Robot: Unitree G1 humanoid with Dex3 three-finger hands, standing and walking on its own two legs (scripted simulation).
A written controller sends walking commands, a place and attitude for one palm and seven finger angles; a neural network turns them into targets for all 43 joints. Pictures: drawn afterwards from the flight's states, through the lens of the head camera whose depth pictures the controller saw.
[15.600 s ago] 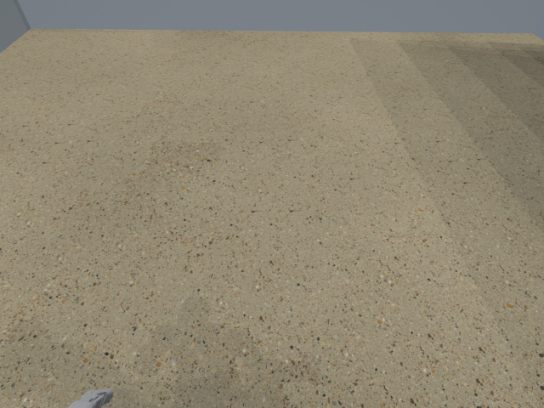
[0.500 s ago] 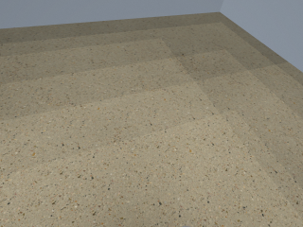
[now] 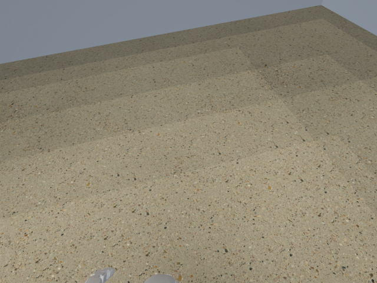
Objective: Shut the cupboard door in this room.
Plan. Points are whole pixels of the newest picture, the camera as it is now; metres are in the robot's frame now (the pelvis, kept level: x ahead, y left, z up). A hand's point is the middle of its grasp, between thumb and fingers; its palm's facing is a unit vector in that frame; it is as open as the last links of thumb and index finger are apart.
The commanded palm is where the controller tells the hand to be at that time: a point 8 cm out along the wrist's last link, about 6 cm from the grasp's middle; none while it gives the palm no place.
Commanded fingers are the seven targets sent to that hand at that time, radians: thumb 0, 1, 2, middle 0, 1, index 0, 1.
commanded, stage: turn or walk to find it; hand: left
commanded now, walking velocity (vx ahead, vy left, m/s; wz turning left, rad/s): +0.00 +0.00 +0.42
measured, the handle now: out of the picture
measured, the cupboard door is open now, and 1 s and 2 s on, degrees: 77 77 77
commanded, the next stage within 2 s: none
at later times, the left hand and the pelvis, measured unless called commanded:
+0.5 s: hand out of the picture -0.06 +0.26 -0.18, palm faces +0.28 -0.93 -0.24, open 7.3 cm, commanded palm none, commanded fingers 0.00 0.90 0.90 -0.20 -0.30 -0.20 -0.30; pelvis -0.03 +0.05 +0.00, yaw +13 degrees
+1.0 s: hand out of the picture -0.04 +0.20 -0.13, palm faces +0.41 -0.86 -0.29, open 7.3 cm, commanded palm none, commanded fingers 0.00 0.90 0.90 -0.20 -0.30 -0.20 -0.30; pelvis -0.05 -0.02 +0.00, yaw +25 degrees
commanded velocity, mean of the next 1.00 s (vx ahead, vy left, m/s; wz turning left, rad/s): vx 0.00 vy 0.00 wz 0.42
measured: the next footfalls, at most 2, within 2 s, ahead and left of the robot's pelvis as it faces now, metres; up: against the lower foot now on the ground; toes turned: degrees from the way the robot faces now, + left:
left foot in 0.36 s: -0.03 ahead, +0.15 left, +0.00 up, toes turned +14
right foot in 0.84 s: +0.05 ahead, -0.07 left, +0.00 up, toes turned +17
